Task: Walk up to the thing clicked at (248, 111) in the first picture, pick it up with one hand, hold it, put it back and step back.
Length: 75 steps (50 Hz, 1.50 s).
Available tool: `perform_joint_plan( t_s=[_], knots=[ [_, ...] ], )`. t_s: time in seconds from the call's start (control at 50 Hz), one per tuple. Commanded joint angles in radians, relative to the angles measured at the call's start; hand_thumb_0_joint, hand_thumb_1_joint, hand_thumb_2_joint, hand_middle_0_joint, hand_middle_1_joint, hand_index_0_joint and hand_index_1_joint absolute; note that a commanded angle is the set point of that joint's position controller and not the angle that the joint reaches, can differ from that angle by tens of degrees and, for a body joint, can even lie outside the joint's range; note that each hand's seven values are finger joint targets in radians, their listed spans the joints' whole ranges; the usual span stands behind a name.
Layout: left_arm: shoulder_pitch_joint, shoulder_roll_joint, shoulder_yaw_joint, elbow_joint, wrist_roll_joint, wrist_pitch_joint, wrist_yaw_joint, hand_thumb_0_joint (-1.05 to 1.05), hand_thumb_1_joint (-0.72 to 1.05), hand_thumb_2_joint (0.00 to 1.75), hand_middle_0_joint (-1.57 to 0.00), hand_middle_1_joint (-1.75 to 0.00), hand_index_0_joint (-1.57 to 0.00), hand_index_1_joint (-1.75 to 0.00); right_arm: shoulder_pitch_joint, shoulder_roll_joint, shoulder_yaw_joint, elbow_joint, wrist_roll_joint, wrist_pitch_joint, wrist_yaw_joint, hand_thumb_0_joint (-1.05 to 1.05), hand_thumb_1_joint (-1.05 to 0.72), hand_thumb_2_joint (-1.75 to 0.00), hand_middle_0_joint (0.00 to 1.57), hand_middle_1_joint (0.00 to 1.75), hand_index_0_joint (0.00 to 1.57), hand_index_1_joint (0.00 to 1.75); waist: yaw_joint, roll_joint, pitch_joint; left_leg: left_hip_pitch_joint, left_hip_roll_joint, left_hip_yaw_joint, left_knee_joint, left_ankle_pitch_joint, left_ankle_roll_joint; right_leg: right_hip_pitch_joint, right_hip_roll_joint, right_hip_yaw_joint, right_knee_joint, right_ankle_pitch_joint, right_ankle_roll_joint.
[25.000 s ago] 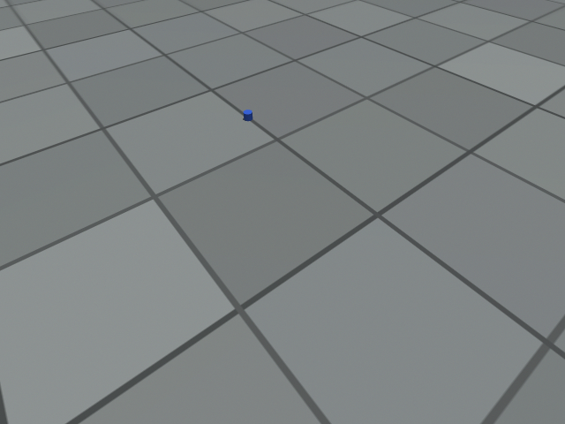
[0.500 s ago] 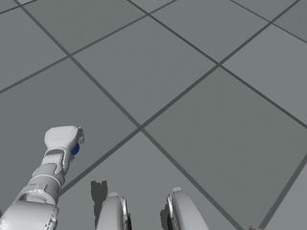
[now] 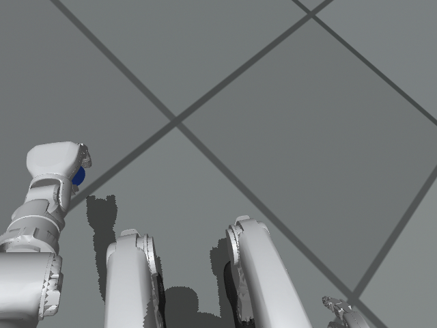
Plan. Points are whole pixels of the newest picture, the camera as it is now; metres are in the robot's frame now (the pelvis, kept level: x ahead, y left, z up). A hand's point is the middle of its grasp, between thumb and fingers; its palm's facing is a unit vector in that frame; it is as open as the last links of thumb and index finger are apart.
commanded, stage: crouch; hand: left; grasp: from above
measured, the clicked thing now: (66, 172) +0.45 +0.27 -0.19
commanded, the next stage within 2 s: lower in 0.86 s
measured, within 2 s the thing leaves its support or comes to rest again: neither
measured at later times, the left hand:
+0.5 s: hand (79, 178) +0.45 +0.26 -0.24, palm faces -0.44 -0.04 -0.90, open 7.1 cm
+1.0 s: hand (83, 179) +0.46 +0.26 -0.28, palm faces -0.45 -0.04 -0.89, open 7.1 cm
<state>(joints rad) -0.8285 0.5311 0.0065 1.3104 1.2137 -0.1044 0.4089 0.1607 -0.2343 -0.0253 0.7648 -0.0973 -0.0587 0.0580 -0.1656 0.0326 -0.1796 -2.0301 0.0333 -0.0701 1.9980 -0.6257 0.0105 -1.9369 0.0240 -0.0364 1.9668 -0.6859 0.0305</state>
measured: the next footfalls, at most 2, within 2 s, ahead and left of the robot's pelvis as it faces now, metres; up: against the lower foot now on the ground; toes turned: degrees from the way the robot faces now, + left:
none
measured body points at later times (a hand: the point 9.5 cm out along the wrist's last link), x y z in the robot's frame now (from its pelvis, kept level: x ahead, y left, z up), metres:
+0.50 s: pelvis -0.01 -0.01 -0.08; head +0.23 +0.04 +0.31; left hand +0.47 +0.26 -0.19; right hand +0.04 -0.28 -0.19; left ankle +0.08 +0.12 -0.42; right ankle +0.08 -0.13 -0.42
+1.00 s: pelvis -0.01 -0.01 -0.11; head +0.23 +0.04 +0.27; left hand +0.48 +0.26 -0.22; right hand +0.03 -0.28 -0.23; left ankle +0.08 +0.12 -0.42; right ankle +0.08 -0.13 -0.42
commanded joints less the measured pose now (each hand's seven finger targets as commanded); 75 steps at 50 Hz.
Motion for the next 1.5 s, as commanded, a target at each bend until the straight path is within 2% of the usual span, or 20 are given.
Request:
perform_joint_plan(
  t_s=[0.0, 0.02, 0.08, 0.2, 0.26, 0.34, 0.44, 0.48, 0.54, 0.6, 0.72, 0.78, 0.88, 0.92, 0.98, 1.16, 1.26, 1.32, 1.38, 1.48],
  knots=[
    [-0.408, 0.273, 0.062, -0.194, -0.006, -0.006, 0.051, 0.00, 0.62, 0.59, -0.98, -0.61, -1.02, -0.57, 0.203, -0.214, -0.070, -0.017, -0.006, -0.017, 0.000, 0.00, -0.91, -0.90, 0.20, 0.30, 0.20, 0.30, -0.012, 0.205, -0.698, 0.590, -0.015, 0.021, -0.161, 0.190, 0.009, 0.217, 0.022, -0.063, -0.187, 0.255, -0.072],
    [-0.334, 0.239, 0.045, -0.103, -0.001, 0.004, 0.045, 0.00, 0.62, 0.60, -0.98, -0.62, -1.02, -0.58, 0.198, -0.207, -0.061, -0.023, -0.007, -0.017, 0.005, 0.00, -0.91, -0.90, 0.20, 0.30, 0.20, 0.30, -0.020, 0.186, -0.656, 0.576, -0.015, 0.021, -0.149, 0.195, 0.010, 0.206, 0.022, -0.064, -0.182, 0.254, -0.070],
    [-0.381, 0.273, 0.062, -0.133, -0.005, -0.008, 0.042, 0.00, 0.62, 0.58, -0.98, -0.60, -1.01, -0.57, 0.199, -0.213, -0.065, -0.014, -0.014, -0.015, 0.012, 0.00, -0.91, -0.90, 0.20, 0.30, 0.20, 0.30, -0.021, 0.191, -0.635, 0.519, -0.012, 0.025, -0.119, 0.162, 0.011, 0.183, 0.027, -0.067, -0.155, 0.236, -0.070],
    [-0.376, 0.269, 0.052, -0.085, -0.002, -0.017, 0.027, 0.00, 0.59, 0.56, -0.96, -0.58, -0.99, -0.54, 0.187, -0.223, -0.062, -0.014, -0.016, -0.007, 0.025, 0.00, -0.91, -0.90, 0.20, 0.30, 0.20, 0.30, -0.022, 0.193, -0.627, 0.463, -0.010, 0.027, -0.063, 0.156, 0.012, 0.145, 0.038, -0.074, -0.100, 0.233, -0.070],
    [-0.385, 0.321, 0.085, -0.085, -0.001, -0.026, 0.030, 0.00, 0.58, 0.55, -0.94, -0.61, -0.98, -0.57, 0.202, -0.222, -0.056, -0.010, -0.020, -0.005, 0.032, 0.00, -0.91, -0.90, 0.20, 0.30, 0.20, 0.30, -0.022, 0.183, -0.622, 0.428, -0.009, 0.030, -0.033, 0.167, 0.014, 0.156, 0.038, -0.076, -0.073, 0.249, -0.067],
    [-0.388, 0.313, 0.073, -0.044, 0.000, -0.037, 0.025, 0.00, 0.58, 0.51, -0.92, -0.61, -0.97, -0.56, 0.189, -0.228, -0.053, -0.012, -0.023, -0.005, 0.038, 0.00, -0.91, -0.90, 0.20, 0.30, 0.20, 0.30, -0.028, 0.184, -0.591, 0.393, -0.008, 0.030, -0.004, 0.126, 0.015, 0.109, 0.041, -0.079, -0.049, 0.211, -0.068],
    [-0.446, 0.375, 0.107, -0.065, 0.013, -0.052, 0.035, 0.00, 0.54, 0.54, -0.89, -0.63, -0.94, -0.58, 0.195, -0.236, -0.041, -0.005, -0.028, -0.002, 0.041, 0.00, -0.91, -0.90, 0.20, 0.30, 0.20, 0.30, -0.029, 0.211, -0.627, 0.363, -0.009, 0.031, 0.038, 0.131, 0.014, 0.101, 0.044, -0.087, -0.005, 0.214, -0.068],
    [-0.415, 0.349, 0.091, -0.005, 0.014, -0.049, 0.036, 0.00, 0.55, 0.53, -0.90, -0.62, -0.95, -0.58, 0.186, -0.233, -0.032, -0.005, -0.030, -0.002, 0.044, 0.00, -0.91, -0.90, 0.20, 0.30, 0.20, 0.30, -0.031, 0.190, -0.593, 0.339, -0.008, 0.029, 0.044, 0.116, 0.015, 0.079, 0.049, -0.093, 0.004, 0.201, -0.069],
    [-0.458, 0.401, 0.109, -0.023, 0.015, -0.058, 0.040, 0.00, 0.53, 0.53, -0.88, -0.62, -0.92, -0.58, 0.180, -0.242, -0.026, -0.007, -0.033, -0.003, 0.043, 0.00, -0.91, -0.90, 0.20, 0.30, 0.20, 0.30, -0.030, 0.215, -0.582, 0.307, -0.009, 0.029, 0.055, 0.077, 0.014, 0.065, 0.049, -0.098, 0.023, 0.162, -0.071],
    [-0.459, 0.384, 0.091, 0.006, 0.010, -0.057, 0.039, 0.00, 0.52, 0.52, -0.88, -0.60, -0.92, -0.56, 0.174, -0.248, -0.019, -0.004, -0.035, -0.005, 0.042, 0.00, -0.91, -0.90, 0.20, 0.30, 0.20, 0.30, -0.044, 0.200, -0.559, 0.290, -0.006, 0.026, 0.075, 0.056, 0.015, 0.034, 0.053, -0.105, 0.033, 0.146, -0.070],
    [-0.455, 0.420, 0.097, 0.005, 0.002, -0.061, 0.027, 0.00, 0.52, 0.52, -0.89, -0.61, -0.93, -0.57, 0.187, -0.249, -0.001, -0.001, -0.040, -0.006, 0.046, 0.00, -0.91, -0.90, 0.20, 0.30, 0.20, 0.30, -0.048, 0.177, -0.581, 0.253, -0.005, 0.033, 0.126, 0.113, 0.022, 0.097, 0.058, -0.102, 0.051, 0.211, -0.060],
    [-0.450, 0.424, 0.101, 0.008, 0.003, -0.063, 0.029, 0.00, 0.54, 0.51, -0.90, -0.61, -0.94, -0.56, 0.181, -0.249, 0.006, 0.000, -0.040, -0.003, 0.046, 0.00, -0.91, -0.90, 0.20, 0.30, 0.20, 0.30, -0.041, 0.191, -0.565, 0.244, -0.002, 0.029, 0.132, 0.101, 0.019, 0.074, 0.060, -0.110, 0.064, 0.197, -0.062],
    [-0.465, 0.431, 0.094, 0.010, 0.008, -0.068, 0.028, 0.00, 0.55, 0.53, -0.91, -0.60, -0.95, -0.57, 0.177, -0.262, 0.015, -0.005, -0.042, 0.000, 0.047, 0.00, -0.91, -0.90, 0.20, 0.30, 0.20, 0.30, -0.061, 0.202, -0.544, 0.221, -0.004, 0.021, 0.141, 0.078, 0.018, 0.051, 0.065, -0.122, 0.080, 0.181, -0.063],
    [-0.441, 0.447, 0.110, 0.016, 0.008, -0.067, 0.033, 0.00, 0.55, 0.53, -0.91, -0.61, -0.94, -0.57, 0.172, -0.262, 0.020, -0.008, -0.043, 0.000, 0.047, 0.00, -0.91, -0.90, 0.20, 0.30, 0.20, 0.30, -0.043, 0.215, -0.534, 0.217, -0.006, 0.024, 0.140, 0.071, 0.016, 0.046, 0.061, -0.121, 0.085, 0.169, -0.064],
    [-0.459, 0.431, 0.087, 0.017, 0.014, -0.066, 0.032, 0.00, 0.51, 0.56, -0.92, -0.59, -0.94, -0.56, 0.165, -0.265, 0.022, -0.004, -0.041, 0.001, 0.046, 0.00, -0.91, -0.90, 0.20, 0.30, 0.20, 0.30, -0.054, 0.224, -0.536, 0.228, -0.003, 0.018, 0.153, 0.077, 0.014, 0.025, 0.065, -0.127, 0.098, 0.180, -0.065],
    [-0.457, 0.435, 0.083, 0.077, 0.026, -0.082, 0.059, 0.00, 0.55, 0.54, -0.93, -0.60, -0.96, -0.57, 0.166, -0.277, 0.050, -0.009, -0.059, -0.011, 0.054, 0.00, -0.91, -0.90, 0.20, 0.30, 0.20, 0.30, -0.086, 0.238, -0.481, 0.211, -0.002, 0.004, 0.186, 0.092, 0.010, -0.003, 0.067, -0.150, 0.139, 0.200, -0.062],
    [-0.451, 0.495, 0.122, 0.072, 0.039, -0.089, 0.090, 0.00, 0.54, 0.54, -0.92, -0.61, -0.95, -0.57, 0.156, -0.286, 0.063, -0.015, -0.072, -0.015, 0.059, 0.00, -0.91, -0.90, 0.20, 0.30, 0.20, 0.30, -0.077, 0.267, -0.512, 0.207, 0.001, 0.002, 0.216, 0.106, 0.009, 0.014, 0.072, -0.151, 0.157, 0.215, -0.060],
    [-0.456, 0.486, 0.122, 0.083, 0.039, -0.083, 0.104, 0.00, 0.58, 0.58, -0.94, -0.65, -0.97, -0.61, 0.159, -0.292, 0.066, -0.017, -0.078, -0.023, 0.064, 0.00, -0.91, -0.90, 0.20, 0.30, 0.20, 0.30, -0.101, 0.281, -0.489, 0.205, 0.001, -0.002, 0.223, 0.109, 0.009, -0.007, 0.070, -0.159, 0.170, 0.221, -0.060],
    [-0.447, 0.497, 0.127, 0.094, 0.035, -0.078, 0.110, 0.00, 0.58, 0.58, -0.95, -0.63, -0.97, -0.60, 0.151, -0.300, 0.068, -0.018, -0.079, -0.029, 0.066, 0.00, -0.91, -0.90, 0.20, 0.30, 0.20, 0.30, -0.090, 0.293, -0.470, 0.209, 0.004, -0.009, 0.220, 0.085, 0.006, -0.038, 0.072, -0.167, 0.176, 0.195, -0.065],
    [-0.446, 0.511, 0.130, 0.109, 0.026, -0.077, 0.118, 0.00, 0.56, 0.58, -0.92, -0.60, -0.95, -0.57, 0.166, -0.302, 0.080, -0.010, -0.089, -0.041, 0.076, 0.00, -0.90, -0.90, 0.20, 0.30, 0.20, 0.30, -0.116, 0.252, -0.466, 0.170, 0.008, -0.014, 0.260, 0.120, 0.013, 0.009, 0.079, -0.166, 0.180, 0.241, -0.054]
  ],
)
